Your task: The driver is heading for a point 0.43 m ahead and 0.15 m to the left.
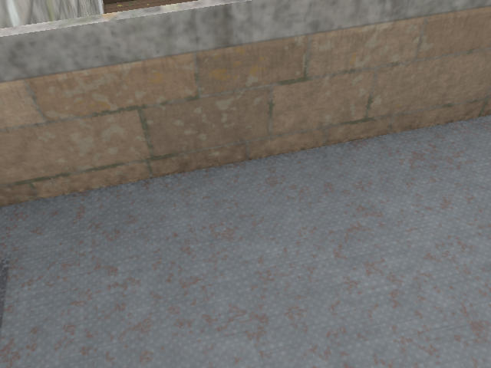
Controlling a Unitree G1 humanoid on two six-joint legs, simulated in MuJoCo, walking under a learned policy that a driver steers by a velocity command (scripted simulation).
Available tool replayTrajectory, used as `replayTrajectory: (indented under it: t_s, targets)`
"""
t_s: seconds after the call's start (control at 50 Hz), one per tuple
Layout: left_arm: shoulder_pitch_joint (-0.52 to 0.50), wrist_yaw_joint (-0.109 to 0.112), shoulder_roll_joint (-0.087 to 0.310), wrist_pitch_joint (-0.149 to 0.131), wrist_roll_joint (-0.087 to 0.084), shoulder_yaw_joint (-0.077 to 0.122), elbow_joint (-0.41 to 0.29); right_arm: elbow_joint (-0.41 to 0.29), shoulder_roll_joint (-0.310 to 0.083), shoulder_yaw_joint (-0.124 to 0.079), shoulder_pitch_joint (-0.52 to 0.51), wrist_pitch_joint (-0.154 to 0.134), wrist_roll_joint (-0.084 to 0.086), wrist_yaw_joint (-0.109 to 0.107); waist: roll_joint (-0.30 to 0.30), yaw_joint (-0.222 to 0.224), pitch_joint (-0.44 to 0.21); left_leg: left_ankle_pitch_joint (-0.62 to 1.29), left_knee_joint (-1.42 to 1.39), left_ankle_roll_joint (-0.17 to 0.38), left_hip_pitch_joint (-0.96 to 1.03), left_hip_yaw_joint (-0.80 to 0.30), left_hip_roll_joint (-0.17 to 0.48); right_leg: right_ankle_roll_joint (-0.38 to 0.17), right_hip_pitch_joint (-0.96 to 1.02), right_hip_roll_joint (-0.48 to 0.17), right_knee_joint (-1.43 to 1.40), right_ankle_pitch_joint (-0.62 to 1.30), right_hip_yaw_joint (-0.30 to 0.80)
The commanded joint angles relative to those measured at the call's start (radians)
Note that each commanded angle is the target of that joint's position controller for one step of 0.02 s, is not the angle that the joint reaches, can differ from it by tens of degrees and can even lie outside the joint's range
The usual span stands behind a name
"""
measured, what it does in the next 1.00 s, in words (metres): walks ahead, turning left: left foot, then right foot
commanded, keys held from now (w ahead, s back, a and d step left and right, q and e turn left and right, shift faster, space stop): w+q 0.34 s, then no key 0.66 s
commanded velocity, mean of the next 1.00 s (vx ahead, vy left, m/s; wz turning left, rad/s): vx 0.28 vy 0.00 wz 0.28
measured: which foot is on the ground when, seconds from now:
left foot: up 0.00-0.28, down 0.30-0.78, up 0.80-0.98, down 1.00-1.00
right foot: down 0.00-0.28, up 0.30-0.72, down 0.74-1.00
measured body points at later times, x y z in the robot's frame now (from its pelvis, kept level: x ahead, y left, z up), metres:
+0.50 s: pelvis +0.28 +0.07 -0.01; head +0.32 +0.10 +0.44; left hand +0.37 +0.38 -0.11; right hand +0.45 -0.17 -0.11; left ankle +0.29 +0.13 -0.75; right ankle +0.33 -0.09 -0.66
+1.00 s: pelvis +0.43 +0.08 -0.02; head +0.45 +0.09 +0.43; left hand +0.49 +0.36 -0.13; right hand +0.62 -0.13 -0.14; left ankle +0.38 +0.21 -0.75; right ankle +0.54 +0.00 -0.75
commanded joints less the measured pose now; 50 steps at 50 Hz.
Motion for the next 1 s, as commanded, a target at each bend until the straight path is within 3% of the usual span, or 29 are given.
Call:
replayTrajectory:
  t_s: [0.02, 0.1, 0.18, 0.24, 0.26, 0.28, 0.3, 0.32, 0.34, 0.36, 0.38, 0.4, 0.42, 0.44, 0.5, 0.56, 0.64, 0.7, 0.72, 0.74, 0.76, 0.78, 0.8, 0.82, 0.86, 0.9, 0.94, 0.96, 1.0]
  targets:
    - [-0.059, 0.015, 0.119, -0.025, 0.005, 0.029, -0.050, -0.054, -0.024, -0.006, 0.007, 0.000, -0.006, 0.002, -0.114, -0.026, 0.010, 0.144, -0.112, -0.012, -0.050, -0.035, 0.019, -0.107, -0.003, -0.259, -0.168, 0.304, 0.084]
    - [-0.026, 0.027, 0.158, -0.014, -0.006, 0.039, -0.023, -0.106, 0.002, 0.012, -0.122, -0.006, -0.016, 0.030, -0.084, 0.023, 0.057, 0.251, -0.331, 0.010, -0.049, 0.044, 0.003, -0.093, 0.053, -0.278, -0.185, 0.317, 0.004]
    - [0.024, 0.033, 0.186, 0.017, -0.024, 0.050, 0.010, -0.171, 0.002, 0.018, -0.213, -0.008, -0.014, 0.058, -0.076, 0.046, 0.078, 0.162, -0.430, 0.053, -0.104, 0.106, -0.018, -0.084, 0.212, -0.322, -0.111, 0.460, -0.038]
    - [-0.001, 0.044, 0.229, 0.042, -0.033, 0.059, 0.004, -0.194, -0.037, -0.004, -0.156, -0.001, -0.010, 0.068, -0.130, -0.015, -0.005, 0.020, -0.437, 0.110, 0.051, 0.194, -0.109, -0.054, 0.259, -0.322, 0.068, 0.919, -0.074]
    - [-0.015, 0.048, 0.243, 0.050, -0.035, 0.062, -0.001, -0.181, -0.067, -0.021, -0.070, 0.003, -0.007, 0.066, -0.147, -0.067, -0.057, -0.024, -0.435, 0.134, 0.161, 0.213, -0.147, -0.043, 0.248, -0.315, 0.196, 1.029, -0.080]
    - [-0.039, 0.050, 0.249, 0.055, -0.042, 0.061, -0.007, -0.152, -0.116, -0.049, 0.073, 0.005, -0.006, 0.056, -0.135, -0.151, -0.130, 0.011, -0.499, 0.170, 0.370, 0.209, -0.184, -0.018, 0.173, -0.286, 0.392, 1.003, -0.093]
    - [-0.037, 0.052, 0.225, 0.045, -0.032, 0.050, -0.018, -0.119, -0.189, -0.082, 0.223, 0.015, -0.007, 0.034, -0.057, -0.219, -0.210, 0.044, -0.551, 0.217, 0.662, 0.063, -0.127, 0.027, -0.045, -0.235, 0.680, 0.712, -0.089]
    - [0.070, 0.033, 0.056, 0.017, 0.005, 0.002, -0.067, -0.126, -0.287, -0.094, 0.191, 0.009, -0.005, 0.024, 0.215, -0.076, -0.267, -0.040, -0.609, 0.404, 0.989, -0.489, 0.134, 0.097, -0.516, -0.015, 1.049, -0.336, -0.001]
    - [-0.014, 0.017, 0.120, -0.029, -0.031, 0.002, -0.087, -0.158, -0.223, -0.074, 0.216, -0.008, -0.016, 0.030, 0.106, -0.140, -0.421, -0.176, -0.775, 0.472, 1.075, -0.783, 0.219, 0.082, -0.643, 0.022, 1.169, -0.409, 0.248]
    - [-0.113, 0.009, 0.172, -0.050, -0.070, 0.015, -0.111, -0.159, -0.162, -0.057, 0.162, -0.020, -0.028, 0.031, 0.041, -0.150, -0.273, -0.033, -0.807, 0.407, 0.967, -0.626, 0.208, 0.060, -0.704, -0.037, 1.137, -0.317, 0.265]
    - [-0.120, 0.015, 0.169, -0.057, -0.062, 0.012, -0.110, -0.169, -0.123, -0.044, 0.085, -0.028, -0.025, 0.030, -0.044, -0.097, -0.172, 0.185, -0.786, 0.362, 0.803, -0.467, 0.169, 0.052, -0.662, -0.086, 1.048, -0.231, 0.251]
    - [-0.113, 0.024, 0.174, -0.051, -0.034, 0.019, -0.091, -0.182, -0.087, -0.033, 0.016, -0.029, -0.024, 0.028, -0.078, -0.055, -0.116, 0.393, -0.770, 0.328, 0.663, -0.338, 0.131, 0.063, -0.597, -0.122, 0.977, -0.199, 0.233]
    - [-0.091, 0.026, 0.184, -0.036, -0.020, 0.027, -0.085, -0.194, -0.062, -0.023, -0.012, -0.028, -0.034, 0.022, -0.064, -0.028, -0.106, 0.524, -0.779, 0.313, 0.570, -0.260, 0.107, 0.072, -0.520, -0.142, 0.943, -0.181, 0.232]
    - [-0.074, 0.026, 0.177, -0.019, -0.017, 0.028, -0.083, -0.195, -0.060, -0.020, -0.018, -0.028, -0.039, 0.019, -0.052, -0.010, -0.103, 0.599, -0.794, 0.304, 0.512, -0.220, 0.089, 0.083, -0.474, -0.145, 0.911, -0.168, 0.224]
    - [-0.064, 0.033, 0.117, 0.011, -0.008, 0.010, -0.080, -0.168, -0.101, -0.026, -0.007, -0.032, -0.038, 0.004, -0.026, 0.005, -0.102, 0.793, -0.806, 0.280, 0.432, -0.087, 0.038, 0.117, -0.440, -0.122, 0.741, -0.071, 0.179]
    - [-0.135, 0.029, 0.092, 0.014, -0.008, -0.004, -0.090, -0.149, -0.098, -0.022, -0.002, -0.013, -0.029, -0.014, 0.020, -0.024, -0.127, 0.747, -0.789, 0.219, 0.438, 0.004, -0.028, 0.126, -0.392, -0.092, 0.506, 0.132, 0.155]
    - [-0.224, 0.007, 0.106, 0.003, -0.015, -0.003, -0.104, -0.116, -0.093, -0.014, 0.042, 0.009, -0.033, -0.025, 0.036, -0.076, -0.136, 0.603, -0.756, 0.190, 0.522, -0.037, 0.006, 0.112, -0.363, -0.069, 0.321, 0.277, 0.172]
    - [-0.225, -0.004, 0.134, -0.006, -0.001, 0.008, -0.105, -0.101, -0.081, -0.007, 0.025, 0.013, -0.036, -0.022, 0.040, -0.061, -0.114, 0.578, -0.669, 0.188, 0.570, -0.099, 0.047, 0.067, -0.357, -0.062, 0.248, 0.188, 0.180]
    - [-0.188, -0.005, 0.139, -0.010, 0.005, 0.012, -0.092, -0.098, -0.074, -0.003, 0.010, 0.014, -0.032, -0.022, 0.034, -0.034, -0.117, 0.565, -0.618, 0.171, 0.571, -0.105, 0.037, 0.045, -0.307, -0.053, 0.185, 0.219, 0.172]
    - [-0.144, 0.002, 0.163, -0.017, 0.011, 0.018, -0.077, -0.095, -0.071, -0.001, 0.014, 0.012, -0.034, -0.024, 0.022, -0.012, -0.130, 0.556, -0.550, 0.135, 0.556, -0.094, -0.006, 0.020, -0.208, -0.067, 0.111, 0.397, 0.179]
    - [-0.129, 0.013, 0.218, -0.021, 0.028, 0.025, -0.088, -0.112, -0.054, 0.007, 0.036, 0.003, -0.062, -0.025, -0.045, -0.035, -0.195, 0.418, -0.449, 0.093, 0.479, -0.075, -0.081, -0.030, -0.041, -0.162, 0.175, 0.774, 0.271]
    - [-0.120, 0.019, 0.204, -0.011, 0.042, 0.016, -0.088, -0.089, -0.012, 0.020, 0.158, -0.003, -0.064, -0.026, -0.186, -0.076, -0.296, 0.091, -0.299, 0.024, 0.320, -0.060, -0.143, -0.194, 0.165, -0.316, 0.237, 1.004, 0.423]
    - [-0.076, 0.024, 0.109, 0.008, 0.015, -0.002, -0.070, -0.089, -0.034, 0.023, 0.108, 0.008, -0.062, -0.024, -0.259, -0.014, -0.347, -0.384, -0.182, -0.027, 0.249, -0.040, -0.164, -0.276, 0.207, -0.406, 0.182, 0.982, 0.540]
    - [-0.075, 0.026, 0.093, 0.026, -0.007, -0.011, -0.058, -0.113, -0.072, 0.013, 0.045, 0.019, -0.049, -0.022, -0.231, -0.005, -0.308, -0.541, -0.132, -0.049, 0.200, -0.054, -0.142, -0.268, 0.172, -0.407, 0.129, 0.767, 0.580]
    - [-0.154, 0.029, 0.129, 0.052, -0.010, -0.004, -0.062, -0.103, -0.056, 0.013, 0.013, 0.061, -0.037, -0.029, -0.150, -0.029, -0.196, -0.503, -0.142, -0.071, 0.198, -0.031, -0.098, -0.192, 0.017, -0.352, 0.056, 0.369, 0.522]
    - [-0.269, 0.019, 0.130, 0.076, 0.000, -0.001, -0.081, -0.068, -0.021, 0.022, 0.035, 0.088, -0.037, -0.029, -0.190, -0.062, -0.139, -0.361, -0.343, -0.074, 0.326, 0.015, -0.088, -0.122, -0.150, -0.259, -0.004, 0.119, 0.416]
    - [-0.276, 0.020, 0.136, 0.097, -0.005, 0.005, -0.071, -0.022, 0.000, 0.026, 0.080, 0.084, -0.048, -0.023, -0.199, -0.080, -0.138, -0.104, -0.517, -0.045, 0.486, 0.067, -0.116, -0.088, -0.242, -0.199, -0.009, -0.011, 0.324]
    - [-0.231, 0.019, 0.124, 0.094, -0.008, 0.005, -0.046, 0.001, -0.010, 0.016, 0.110, 0.086, -0.044, -0.019, -0.207, -0.070, -0.141, -0.035, -0.563, -0.028, 0.527, 0.083, -0.124, -0.061, -0.252, -0.176, -0.007, -0.100, 0.290]
    - [-0.193, 0.013, 0.085, 0.083, 0.000, -0.009, -0.016, -0.027, -0.049, 0.013, 0.048, 0.086, -0.065, -0.022, -0.138, -0.042, -0.087, -0.044, -0.653, 0.024, 0.510, 0.002, -0.047, 0.020, -0.285, -0.133, 0.017, -0.268, 0.258]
